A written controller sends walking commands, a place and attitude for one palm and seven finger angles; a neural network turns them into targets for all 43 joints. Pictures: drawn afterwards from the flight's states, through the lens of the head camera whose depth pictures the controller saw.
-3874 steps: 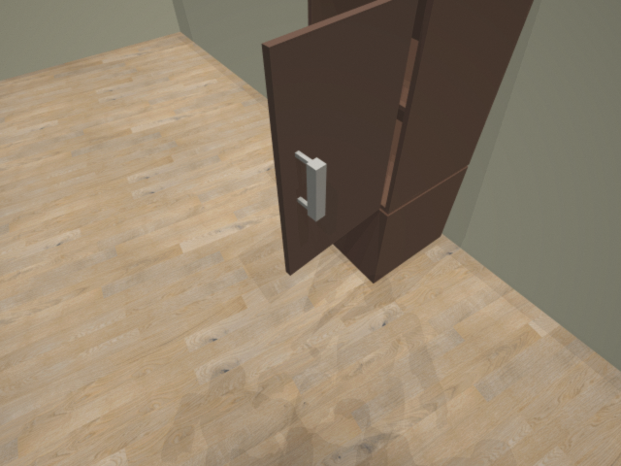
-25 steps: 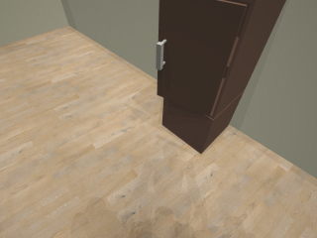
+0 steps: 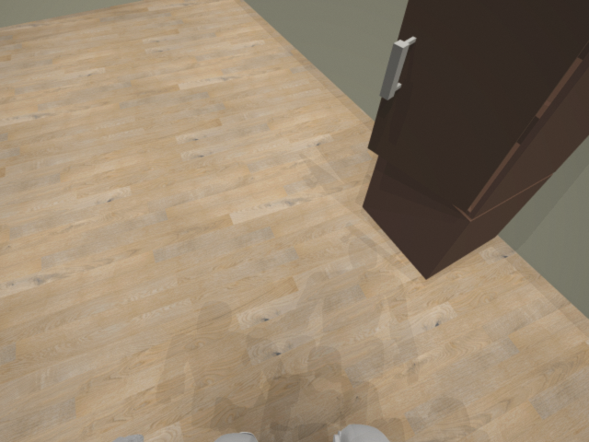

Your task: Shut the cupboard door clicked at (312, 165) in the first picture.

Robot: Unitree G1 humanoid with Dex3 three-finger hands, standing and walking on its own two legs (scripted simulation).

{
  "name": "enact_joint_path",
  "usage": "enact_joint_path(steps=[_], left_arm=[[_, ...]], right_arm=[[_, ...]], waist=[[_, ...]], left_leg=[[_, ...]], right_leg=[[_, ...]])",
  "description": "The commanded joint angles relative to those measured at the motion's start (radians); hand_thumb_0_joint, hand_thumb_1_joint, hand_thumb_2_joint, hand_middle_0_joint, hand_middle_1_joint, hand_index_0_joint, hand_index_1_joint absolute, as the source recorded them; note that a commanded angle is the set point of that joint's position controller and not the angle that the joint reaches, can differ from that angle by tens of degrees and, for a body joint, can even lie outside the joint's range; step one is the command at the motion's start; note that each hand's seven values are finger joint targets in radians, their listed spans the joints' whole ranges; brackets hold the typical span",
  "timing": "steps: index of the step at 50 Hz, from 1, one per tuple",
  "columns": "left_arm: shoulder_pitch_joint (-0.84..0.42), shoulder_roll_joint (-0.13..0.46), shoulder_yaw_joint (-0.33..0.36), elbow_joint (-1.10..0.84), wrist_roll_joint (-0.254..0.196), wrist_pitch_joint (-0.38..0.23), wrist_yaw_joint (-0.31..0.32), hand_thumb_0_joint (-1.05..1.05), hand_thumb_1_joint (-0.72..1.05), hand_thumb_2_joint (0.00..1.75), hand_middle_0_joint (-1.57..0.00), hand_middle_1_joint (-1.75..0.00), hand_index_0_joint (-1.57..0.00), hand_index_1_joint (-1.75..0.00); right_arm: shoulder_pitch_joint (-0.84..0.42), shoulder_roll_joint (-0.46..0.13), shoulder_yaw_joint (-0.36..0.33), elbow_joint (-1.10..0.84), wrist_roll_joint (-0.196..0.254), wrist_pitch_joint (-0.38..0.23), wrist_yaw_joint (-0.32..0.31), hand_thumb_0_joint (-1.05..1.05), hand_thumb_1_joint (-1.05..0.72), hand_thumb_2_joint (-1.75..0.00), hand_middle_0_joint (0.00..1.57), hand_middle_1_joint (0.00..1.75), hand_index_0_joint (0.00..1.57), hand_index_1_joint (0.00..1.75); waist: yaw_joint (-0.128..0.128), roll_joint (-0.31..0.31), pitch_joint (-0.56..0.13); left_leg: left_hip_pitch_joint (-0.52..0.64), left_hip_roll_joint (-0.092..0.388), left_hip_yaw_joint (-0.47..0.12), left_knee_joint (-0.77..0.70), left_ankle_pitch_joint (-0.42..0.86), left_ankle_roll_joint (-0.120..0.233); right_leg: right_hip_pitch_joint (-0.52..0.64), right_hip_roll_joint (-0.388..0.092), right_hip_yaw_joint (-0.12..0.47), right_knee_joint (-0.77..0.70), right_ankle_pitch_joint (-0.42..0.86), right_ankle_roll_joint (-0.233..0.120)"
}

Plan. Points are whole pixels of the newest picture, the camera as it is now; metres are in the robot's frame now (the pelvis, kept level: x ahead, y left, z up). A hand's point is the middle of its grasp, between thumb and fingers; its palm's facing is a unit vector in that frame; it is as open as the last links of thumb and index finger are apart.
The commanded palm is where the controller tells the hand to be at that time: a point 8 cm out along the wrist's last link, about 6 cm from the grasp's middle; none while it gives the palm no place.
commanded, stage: walk to a spot facing it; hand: left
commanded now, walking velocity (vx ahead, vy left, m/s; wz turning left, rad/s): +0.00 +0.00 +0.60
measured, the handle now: (399, 68) +0.94 -0.23 -0.02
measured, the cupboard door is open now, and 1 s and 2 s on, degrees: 14 14 14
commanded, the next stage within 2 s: turn to face it in 1.36 s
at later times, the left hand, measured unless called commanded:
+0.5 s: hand out of the picture +0.00 +0.15 -0.15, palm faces +0.33 -0.90 -0.30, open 7.4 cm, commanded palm none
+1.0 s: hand out of the picture +0.10 +0.22 -0.15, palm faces +0.56 -0.78 -0.29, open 7.4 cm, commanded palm none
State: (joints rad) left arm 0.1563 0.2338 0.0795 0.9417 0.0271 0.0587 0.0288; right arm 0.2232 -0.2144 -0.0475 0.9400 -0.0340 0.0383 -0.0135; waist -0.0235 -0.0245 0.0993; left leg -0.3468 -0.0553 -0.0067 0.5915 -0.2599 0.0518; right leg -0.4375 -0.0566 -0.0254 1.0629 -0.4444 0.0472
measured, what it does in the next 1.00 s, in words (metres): walks ahead, turning left: right foot, then left foot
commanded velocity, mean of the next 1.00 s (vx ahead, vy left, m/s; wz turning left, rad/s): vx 0.19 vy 0.00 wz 0.58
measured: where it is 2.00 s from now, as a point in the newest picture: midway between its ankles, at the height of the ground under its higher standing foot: (245, 394)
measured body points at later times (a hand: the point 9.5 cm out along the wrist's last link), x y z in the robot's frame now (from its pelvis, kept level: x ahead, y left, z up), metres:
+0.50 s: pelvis +0.01 -0.07 +0.01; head +0.07 -0.06 +0.46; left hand -0.02 +0.20 -0.12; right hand +0.18 -0.29 -0.14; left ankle -0.04 +0.07 -0.67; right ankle +0.01 -0.18 -0.73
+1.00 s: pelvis +0.14 -0.02 -0.01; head +0.18 -0.02 +0.44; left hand +0.07 +0.26 -0.13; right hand +0.28 -0.22 -0.17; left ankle -0.04 +0.05 -0.70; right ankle +0.25 -0.07 -0.73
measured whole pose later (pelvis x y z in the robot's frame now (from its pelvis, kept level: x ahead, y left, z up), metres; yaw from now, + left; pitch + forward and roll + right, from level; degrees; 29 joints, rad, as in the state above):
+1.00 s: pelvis +0.14 -0.02 -0.01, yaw +37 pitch +0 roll +1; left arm 0.18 0.23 0.06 0.84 0.03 -0.04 -0.03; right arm 0.32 -0.23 -0.05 0.98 -0.02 0.02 0.01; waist -0.02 0.03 0.08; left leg -0.23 0.00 -0.09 0.84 -0.54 0.02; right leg -0.43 -0.08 -0.11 0.69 -0.26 0.00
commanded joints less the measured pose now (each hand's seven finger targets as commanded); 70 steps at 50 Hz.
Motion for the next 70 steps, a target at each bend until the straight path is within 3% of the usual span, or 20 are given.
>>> enact_joint_path(steps=[1, 10, 12, 16, 21, 29, 30, 31, 32, 46, 47, 48, 50, 52, 58, 64, 67, 68, 69, 70], left_arm=[[-0.003, 0.092, 0.014, -0.099, -0.004, -0.034, -0.009, 0.00, 0.90, 0.90, -0.20, -0.30, -0.20, -0.30], [0.144, 0.130, 0.023, -0.108, -0.010, -0.041, 0.001, 0.00, 0.90, 0.90, -0.20, -0.30, -0.20, -0.30], [0.124, 0.266, 0.043, -0.129, 0.012, -0.055, 0.012, 0.00, 0.90, 0.90, -0.20, -0.30, -0.20, -0.30], [-0.019, 0.146, 0.014, -0.157, 0.001, -0.064, 0.017, 0.00, 0.90, 0.90, -0.20, -0.30, -0.20, -0.30], [0.126, 0.180, 0.026, -0.118, 0.002, -0.067, 0.014, 0.00, 0.90, 0.90, -0.20, -0.30, -0.20, -0.30], [0.175, 0.211, 0.049, -0.078, 0.003, -0.076, -0.015, 0.00, 0.90, 0.90, -0.20, -0.30, -0.20, -0.30], [0.156, 0.193, 0.046, -0.085, -0.006, -0.074, -0.022, 0.00, 0.90, 0.90, -0.20, -0.30, -0.20, -0.30], [0.123, 0.119, 0.033, -0.126, -0.010, -0.073, -0.038, 0.00, 0.90, 0.90, -0.20, -0.30, -0.20, -0.30], [-0.017, 0.106, 0.007, -0.201, 0.001, -0.073, -0.040, 0.00, 0.90, 0.90, -0.20, -0.30, -0.20, -0.30], [0.180, 0.120, 0.031, -0.099, 0.000, -0.090, -0.066, 0.00, 0.90, 0.90, -0.20, -0.30, -0.20, -0.30], [0.328, 0.192, 0.051, -0.063, 0.007, -0.102, -0.055, 0.00, 0.90, 0.90, -0.20, -0.30, -0.20, -0.30], [0.419, 0.295, 0.070, -0.056, 0.018, -0.108, -0.039, 0.00, 0.90, 0.90, -0.20, -0.30, -0.20, -0.30], [0.254, 0.238, 0.050, -0.098, 0.009, -0.106, -0.019, 0.00, 0.90, 0.90, -0.20, -0.30, -0.20, -0.30], [0.133, 0.123, 0.022, -0.111, 0.008, -0.116, -0.014, 0.00, 0.90, 0.90, -0.20, -0.30, -0.20, -0.30], [0.219, 0.080, 0.009, -0.037, 0.003, -0.138, -0.009, 0.00, 0.90, 0.90, -0.20, -0.30, -0.20, -0.30], [0.217, 0.125, 0.017, -0.031, 0.002, -0.121, -0.005, 0.00, 0.90, 0.90, -0.20, -0.30, -0.20, -0.30], [0.168, 0.176, 0.032, -0.056, -0.005, -0.108, -0.005, 0.00, 0.90, 0.90, -0.20, -0.30, -0.20, -0.30], [0.164, 0.163, 0.033, -0.078, -0.010, -0.098, -0.009, 0.00, 0.90, 0.90, -0.20, -0.30, -0.20, -0.30], [0.173, 0.094, 0.016, -0.123, -0.025, -0.087, -0.018, 0.00, 0.90, 0.90, -0.20, -0.30, -0.20, -0.30], [0.131, 0.116, 0.011, -0.160, -0.013, -0.075, -0.004, 0.00, 0.90, 0.90, -0.20, -0.30, -0.20, -0.30]], right_arm=[[0.051, -0.202, -0.049, -0.057, 0.000, -0.022, -0.016, 0.00, -0.90, -0.90, 0.20, 0.30, 0.20, 0.30], [-0.061, -0.198, -0.070, -0.118, 0.012, 0.006, 0.001, 0.00, -0.90, -0.90, 0.20, 0.30, 0.20, 0.30], [-0.048, -0.110, -0.065, -0.151, 0.018, 0.002, 0.012, 0.00, -0.90, -0.90, 0.20, 0.30, 0.20, 0.30], [-0.023, -0.124, -0.063, -0.116, 0.012, 0.017, 0.032, 0.00, -0.90, -0.90, 0.20, 0.30, 0.20, 0.30], [-0.127, -0.089, -0.039, -0.136, 0.019, 0.024, 0.043, 0.00, -0.90, -0.90, 0.20, 0.30, 0.20, 0.30], [-0.094, -0.092, -0.026, -0.139, 0.014, -0.020, 0.049, 0.00, -0.90, -0.90, 0.20, 0.30, 0.20, 0.30], [0.009, -0.148, -0.040, -0.111, 0.012, -0.029, 0.045, 0.00, -0.90, -0.90, 0.20, 0.30, 0.20, 0.30], [0.122, -0.277, -0.078, -0.085, -0.001, -0.031, 0.038, 0.00, -0.90, -0.90, 0.20, 0.30, 0.20, 0.30], [0.244, -0.321, -0.082, -0.050, -0.001, -0.031, 0.025, 0.00, -0.90, -0.90, 0.20, 0.30, 0.20, 0.30], [-0.013, -0.202, -0.048, -0.068, 0.008, -0.066, 0.011, 0.00, -0.90, -0.90, 0.20, 0.30, 0.20, 0.30], [-0.025, -0.159, -0.041, -0.082, 0.018, -0.067, 0.014, 0.00, -0.90, -0.90, 0.20, 0.30, 0.20, 0.30], [0.007, -0.074, -0.025, -0.110, 0.029, -0.071, 0.018, 0.00, -0.90, -0.90, 0.20, 0.30, 0.20, 0.30], [-0.005, -0.104, -0.041, -0.107, 0.009, -0.066, 0.027, 0.00, -0.90, -0.90, 0.20, 0.30, 0.20, 0.30], [-0.015, -0.078, -0.034, -0.064, 0.003, -0.059, 0.041, 0.00, -0.90, -0.90, 0.20, 0.30, 0.20, 0.30], [-0.057, 0.000, -0.015, -0.065, 0.010, -0.031, 0.059, 0.00, -0.90, -0.90, 0.20, 0.30, 0.20, 0.30], [-0.137, -0.017, 0.000, -0.120, 0.011, -0.030, 0.068, 0.00, -0.90, -0.90, 0.20, 0.30, 0.20, 0.30], [0.013, -0.093, -0.023, -0.100, 0.006, -0.033, 0.059, 0.00, -0.90, -0.90, 0.20, 0.30, 0.20, 0.30], [0.119, -0.175, -0.044, -0.081, 0.000, -0.037, 0.051, 0.00, -0.90, -0.90, 0.20, 0.30, 0.20, 0.30], [0.202, -0.312, -0.073, -0.073, -0.003, -0.043, 0.040, 0.00, -0.90, -0.90, 0.20, 0.30, 0.20, 0.30], [0.225, -0.342, -0.067, -0.063, 0.015, -0.033, 0.028, 0.00, -0.90, -0.90, 0.20, 0.30, 0.20, 0.30]], waist=[[-0.006, 0.124, -0.145], [0.065, 0.164, -0.166], [0.065, -0.248, -0.109], [-0.028, -0.150, -0.067], [0.042, -0.164, -0.089], [0.027, -0.130, -0.105], [-0.034, -0.004, -0.139], [-0.092, 0.330, -0.175], [-0.156, 0.299, -0.138], [0.101, 0.087, -0.056], [0.168, -0.092, -0.115], [0.201, -0.420, -0.193], [0.104, -0.313, -0.094], [0.039, -0.102, -0.061], [0.034, -0.095, -0.070], [0.039, -0.130, -0.074], [-0.053, -0.101, -0.154], [-0.105, 0.045, -0.227], [-0.122, 0.342, -0.298], [-0.126, 0.190, -0.327]], left_leg=[[0.197, 0.269, -0.380, -0.258, 0.282, 0.128], [-0.069, 0.136, -0.368, -0.148, 0.091, 0.036], [-0.306, -0.071, -0.074, 0.329, -0.317, -0.095], [-0.259, 0.070, -0.064, 0.650, -0.195, -0.102], [-0.200, 0.064, 0.039, 0.417, -0.190, -0.112], [0.106, 0.050, 0.142, -0.064, -0.140, -0.053], [0.332, 0.082, 0.060, -0.187, -0.094, -0.021], [0.538, 0.358, -0.356, -0.242, -0.096, 0.097], [0.533, 0.490, -0.541, -0.309, -0.014, 0.210], [-0.081, 0.188, -0.175, -0.150, -0.137, 0.074], [-0.245, 0.089, -0.090, 0.087, -0.235, 0.030], [-0.349, -0.037, 0.007, 0.488, -0.416, -0.014], [-0.393, 0.070, -0.089, 0.793, -0.251, -0.007], [-0.321, 0.151, -0.068, 0.764, -0.071, -0.026], [-0.327, 0.144, 0.053, 0.472, -0.036, -0.066], [-0.211, 0.101, 0.147, 0.146, -0.017, -0.039], [0.110, 0.039, 0.162, -0.008, 0.085, -0.007], [0.340, 0.124, 0.035, -0.059, 0.327, 0.035], [0.494, 0.458, -0.421, -0.124, 0.749, 0.199], [0.445, 0.513, -0.487, -0.161, 0.648, 0.249]], right_leg=[[-0.094, 0.001, 0.059, -0.035, 0.031, 0.017], [0.348, 0.056, 0.035, -0.612, 0.176, -0.004], [0.366, -0.398, 0.500, -0.859, 0.138, -0.185], [0.245, -0.270, 0.173, -0.696, 0.538, -0.202], [0.383, -0.255, 0.043, -0.637, 0.782, -0.170], [0.295, -0.291, -0.019, -0.588, 0.301, -0.119], [0.127, -0.246, -0.097, -0.405, 0.236, -0.065], [-0.184, -0.087, -0.203, -0.100, -0.082, 0.017], [-0.360, -0.056, -0.093, 0.058, -0.202, 0.013], [0.333, 0.026, -0.079, -0.461, 0.234, 0.020], [0.549, -0.088, 0.057, -0.584, 0.038, -0.010], [0.601, -0.393, 0.482, -0.831, -0.266, -0.094], [0.355, -0.439, 0.631, -0.953, -0.491, -0.155], [0.232, -0.356, 0.264, -0.878, -0.143, -0.124], [0.397, -0.298, -0.118, -0.777, 0.660, -0.130], [0.471, -0.317, -0.216, -0.663, 0.891, -0.113], [0.354, -0.304, -0.268, -0.391, 0.882, -0.076], [0.178, -0.243, -0.280, -0.159, 0.600, -0.030], [-0.125, -0.059, -0.228, 0.156, -0.235, 0.041], [-0.130, -0.051, -0.049, 0.235, -0.266, 0.012]])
